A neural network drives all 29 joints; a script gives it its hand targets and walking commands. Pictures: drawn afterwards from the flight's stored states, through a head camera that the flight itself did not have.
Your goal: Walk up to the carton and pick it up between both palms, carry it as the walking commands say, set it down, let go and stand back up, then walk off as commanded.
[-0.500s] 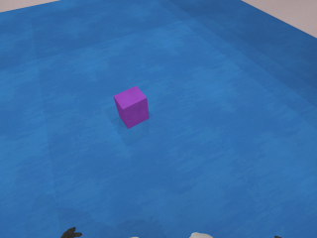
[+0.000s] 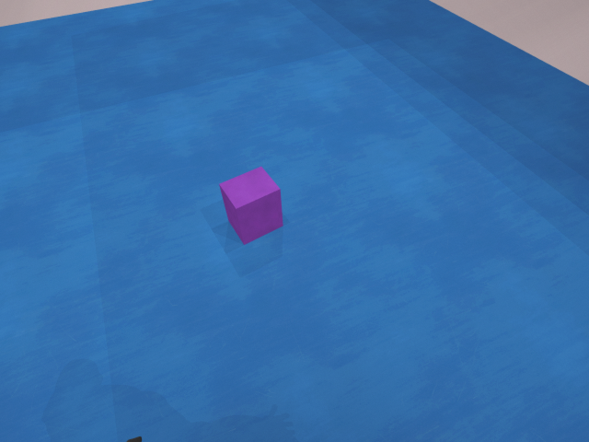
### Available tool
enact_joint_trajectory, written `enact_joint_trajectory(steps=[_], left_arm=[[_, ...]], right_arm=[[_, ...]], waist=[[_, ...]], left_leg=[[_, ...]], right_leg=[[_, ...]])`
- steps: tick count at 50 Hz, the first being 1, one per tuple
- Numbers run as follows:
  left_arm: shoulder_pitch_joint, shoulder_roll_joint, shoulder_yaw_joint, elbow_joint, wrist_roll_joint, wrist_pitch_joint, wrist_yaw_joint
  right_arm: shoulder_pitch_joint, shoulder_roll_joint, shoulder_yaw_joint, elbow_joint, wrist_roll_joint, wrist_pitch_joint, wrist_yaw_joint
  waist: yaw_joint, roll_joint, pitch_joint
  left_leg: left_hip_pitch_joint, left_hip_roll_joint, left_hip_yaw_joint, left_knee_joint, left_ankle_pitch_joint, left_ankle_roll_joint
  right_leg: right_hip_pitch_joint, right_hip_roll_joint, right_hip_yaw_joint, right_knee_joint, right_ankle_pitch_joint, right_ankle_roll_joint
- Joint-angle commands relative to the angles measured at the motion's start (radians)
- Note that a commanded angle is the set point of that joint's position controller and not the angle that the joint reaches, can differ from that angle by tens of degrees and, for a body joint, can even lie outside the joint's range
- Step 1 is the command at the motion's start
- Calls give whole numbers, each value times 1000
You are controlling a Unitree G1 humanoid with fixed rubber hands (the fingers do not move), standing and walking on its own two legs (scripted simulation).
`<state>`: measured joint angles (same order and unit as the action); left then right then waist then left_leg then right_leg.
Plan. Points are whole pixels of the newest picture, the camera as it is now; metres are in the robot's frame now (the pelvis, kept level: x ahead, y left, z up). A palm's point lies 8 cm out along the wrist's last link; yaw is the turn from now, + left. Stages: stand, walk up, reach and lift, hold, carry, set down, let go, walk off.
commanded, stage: stand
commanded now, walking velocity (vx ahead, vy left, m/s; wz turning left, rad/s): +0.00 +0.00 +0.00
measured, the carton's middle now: (252, 206) +1.07 +0.22 -0.64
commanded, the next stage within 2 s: walk up in 1.52 s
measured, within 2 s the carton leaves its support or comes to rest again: neither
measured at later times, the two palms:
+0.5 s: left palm out of the picture +0.09 +0.29 -0.11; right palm out of the picture +0.11 -0.25 -0.10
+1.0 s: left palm out of the picture +0.08 +0.31 -0.11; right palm out of the picture +0.10 -0.25 -0.10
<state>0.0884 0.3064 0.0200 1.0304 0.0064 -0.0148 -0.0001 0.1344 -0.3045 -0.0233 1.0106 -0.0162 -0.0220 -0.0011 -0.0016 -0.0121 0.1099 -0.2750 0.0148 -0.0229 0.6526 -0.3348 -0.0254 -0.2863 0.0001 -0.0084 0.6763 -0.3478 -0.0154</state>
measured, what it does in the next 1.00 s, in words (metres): stands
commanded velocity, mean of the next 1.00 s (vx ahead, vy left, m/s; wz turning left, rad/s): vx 0.00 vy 0.00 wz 0.00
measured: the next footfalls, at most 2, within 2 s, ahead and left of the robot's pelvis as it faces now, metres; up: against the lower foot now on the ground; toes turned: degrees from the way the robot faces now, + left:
none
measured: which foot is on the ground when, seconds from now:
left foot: down 0.00-1.00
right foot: down 0.00-1.00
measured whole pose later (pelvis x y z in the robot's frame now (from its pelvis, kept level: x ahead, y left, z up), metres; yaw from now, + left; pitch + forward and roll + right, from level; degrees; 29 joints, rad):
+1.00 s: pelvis +0.01 +0.03 +0.02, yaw +1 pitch -2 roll +0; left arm 0.09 0.31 0.02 1.14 0.01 -0.01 0.00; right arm 0.09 -0.31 -0.02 1.10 -0.01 -0.02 0.00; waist 0.02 -0.01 0.08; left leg -0.14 -0.01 -0.02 0.40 -0.22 0.01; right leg -0.12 -0.03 -0.01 0.36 -0.21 0.03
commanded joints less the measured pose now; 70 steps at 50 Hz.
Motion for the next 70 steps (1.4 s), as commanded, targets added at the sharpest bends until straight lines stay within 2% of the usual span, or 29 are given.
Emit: enact_joint_trajectory(steps=[1, 4, 5, 7, 8, 11, 17, 18, 19, 25, 27, 29, 35, 37, 38, 39, 40, 44, 45, 46, 48, 50, 52, 55, 56, 57, 66, 69, 70], left_arm=[[-35, 250, 51, -56, 3, -24, 10], [-55, 225, 48, -24, 0, -21, 14], [-46, 204, 32, -22, -1, -23, 10], [-57, 247, 46, -18, 1, -17, 11], [-48, 192, 32, -19, 2, -20, 14], [-61, 235, 30, 3, 0, -21, 14], [-57, 214, 34, 4, 4, -30, 13], [-64, 202, 22, 21, -1, -29, 17], [-67, 205, 27, 24, 0, -22, 12], [-76, 209, 38, 17, 3, -19, 13], [-80, 189, 25, 7, 6, -31, 19], [-83, 223, 38, 26, 7, -26, 17], [-117, 229, 43, 41, 13, -23, 9], [-87, 214, 42, 45, 9, -21, 13], [-44, 183, 26, 48, 10, -23, 9], [-56, 213, 28, 41, 5, -24, 0], [-65, 222, 37, 53, 11, -27, 6], [-60, 177, 32, 38, 12, -28, 7], [-43, 219, 32, 50, 5, -23, 3], [-29, 172, 26, 49, 4, -23, 7], [-59, 251, 49, 41, 11, -17, 12], [-46, 206, 32, 35, 0, -21, 7], [-50, 253, 57, 54, 2, -7, 14], [-22, 207, 36, 51, 0, -21, 11], [-20, 174, 24, 53, 0, -26, 7], [-51, 217, 40, 44, 9, -28, 4], [-54, 208, 45, 44, 3, -6, 3], [-73, 207, 33, 28, 5, -19, 10], [-51, 211, 41, 37, 8, -22, 11]], right_arm=[[-68, -191, -34, -75, -1, -28, -22], [-63, -228, -54, -58, 7, -30, -25], [-92, -217, -36, -58, -4, -27, -18], [-30, -179, -32, -38, 9, -29, -24], [-71, -191, -22, -44, 7, -29, -15], [-76, -216, -34, -32, 1, -20, -20], [-84, -183, -25, -17, 15, -14, -25], [-102, -196, -28, -27, 11, -23, -19], [-121, -209, -40, -21, 12, -19, -22], [-130, -194, -28, -22, 10, -28, -18], [-105, -201, -40, -10, 6, -25, -20], [-139, -227, -41, -8, 4, -23, -19], [-138, -208, -42, -11, 11, -11, -21], [-123, -220, -48, -13, -2, -17, -20], [-107, -229, -37, -10, -6, -26, -18], [-90, -228, -34, 3, 5, -28, -20], [-96, -236, -43, 3, 8, -22, -20], [-105, -220, -35, -1, 3, -24, -16], [-79, -225, -33, 7, 6, -29, -13], [-83, -235, -42, 14, 6, -35, -16], [-124, -240, -46, 7, -1, -20, -17], [-123, -221, -39, 1, 5, -30, -11], [-84, -225, -38, 13, 3, -35, -13], [-51, -215, -32, 13, -1, -24, -13], [-92, -228, -33, 5, -2, -30, -18], [-66, -240, -46, 13, 10, -26, -21], [-88, -230, -41, 11, -4, -24, -27], [-122, -223, -33, -1, -1, -21, -17], [-110, -193, -30, -6, 10, -26, -14]], waist=[[21, 32, -153], [-1, 18, -155], [3, 75, -148], [4, -23, -165], [3, 52, -162], [-8, 61, -156], [6, -41, -165], [6, 36, -150], [13, -18, -162], [24, 55, -173], [18, -26, -178], [4, 74, -163], [12, -35, -134], [1, 24, -128], [8, 123, -145], [18, 25, -97], [8, 9, -137], [12, 71, -164], [15, 9, -152], [15, 53, -152], [23, 16, -161], [23, 84, -162], [20, -53, -162], [-6, 58, -143], [29, 75, -122], [19, -38, -180], [22, 60, -103], [27, -3, -152], [-3, 51, -183]], left_leg=[[44, 95, -106, -169, 183, 90], [64, 98, -113, -189, 212, 97], [79, 102, -107, -183, 220, 93], [60, 90, -118, -184, 247, 78], [74, 81, -75, -174, 250, 74], [93, 99, -100, -206, 245, 78], [117, 103, -111, -230, 368, 81], [108, 105, -104, -244, 324, 82], [128, 110, -97, -245, 311, 85], [141, 98, -88, -287, 365, 63], [159, 115, -96, -298, 385, 76], [163, 99, -85, -311, 328, 64], [126, 107, -95, -341, 292, 71], [147, 94, -105, -346, 299, 70], [163, 80, -78, -331, 243, 63], [74, 98, -101, -354, 226, 64], [125, 109, -110, -354, 229, 68], [153, 99, -94, -327, 344, 65], [136, 108, -112, -339, 331, 60], [152, 106, -111, -337, 304, 64], [157, 110, -124, -340, 346, 71], [166, 107, -103, -340, 360, 71], [146, 121, -126, -343, 405, 54], [185, 116, -98, -325, 459, 68], [156, 101, -107, -319, 444, 76], [184, 112, -113, -342, 425, 69], [99, 112, -124, -351, 314, 50], [163, 117, -129, -347, 361, 67], [176, 124, -108, -333, 374, 76]], right_leg=[[63, -105, 116, -207, 138, -29], [71, -111, 121, -226, 149, -42], [67, -108, 131, -229, 170, -44], [121, -108, 111, -231, 207, -38], [106, -107, 120, -250, 269, -32], [103, -108, 97, -249, 236, -25], [152, -116, 95, -288, 342, -17], [144, -120, 76, -274, 280, -23], [139, -116, 76, -297, 284, -25], [193, -127, 80, -324, 320, -13], [197, -130, 80, -336, 305, -10], [166, -122, 94, -361, 265, -10], [171, -120, 66, -360, 236, -7], [171, -111, 64, -383, 233, -1], [188, -125, 98, -400, 270, 4], [196, -117, 80, -383, 215, -3], [193, -120, 86, -382, 229, -12], [189, -131, 100, -378, 282, -18], [215, -131, 83, -361, 274, -16], [190, -137, 103, -379, 249, -20], [196, -121, 75, -380, 262, -15], [187, -132, 90, -369, 258, -15], [212, -125, 60, -342, 295, -11], [191, -119, 47, -349, 295, 9], [195, -133, 69, -369, 317, 11], [213, -127, 57, -344, 319, 3], [197, -135, 80, -368, 212, -15], [189, -128, 64, -370, 217, -13], [224, -136, 86, -389, 296, -15]])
